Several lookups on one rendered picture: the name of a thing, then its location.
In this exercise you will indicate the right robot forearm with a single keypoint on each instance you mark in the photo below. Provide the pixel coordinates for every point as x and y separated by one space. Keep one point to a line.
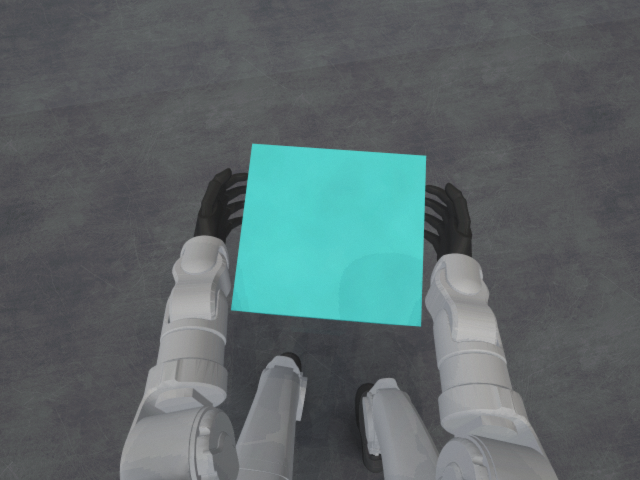
477 396

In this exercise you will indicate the robot right upper arm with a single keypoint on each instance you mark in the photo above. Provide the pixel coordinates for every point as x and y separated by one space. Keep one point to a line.
471 457

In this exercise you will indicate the robot left hand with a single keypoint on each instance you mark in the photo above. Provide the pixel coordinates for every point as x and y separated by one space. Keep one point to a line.
214 212

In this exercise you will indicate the robot left upper arm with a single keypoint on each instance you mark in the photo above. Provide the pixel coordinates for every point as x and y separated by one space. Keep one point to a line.
191 444

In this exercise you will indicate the robot right shin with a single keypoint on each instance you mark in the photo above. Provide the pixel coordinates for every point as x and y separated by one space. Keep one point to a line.
380 384

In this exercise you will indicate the right robot foot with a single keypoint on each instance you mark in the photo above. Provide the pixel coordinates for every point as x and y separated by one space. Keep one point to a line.
373 462

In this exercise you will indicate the robot right hand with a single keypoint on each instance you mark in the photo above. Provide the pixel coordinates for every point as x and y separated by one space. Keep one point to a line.
454 231

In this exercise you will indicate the left robot forearm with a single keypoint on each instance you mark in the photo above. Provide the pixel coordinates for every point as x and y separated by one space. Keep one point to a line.
189 372

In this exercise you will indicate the carton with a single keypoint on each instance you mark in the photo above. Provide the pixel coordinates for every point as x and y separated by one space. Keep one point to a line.
332 234

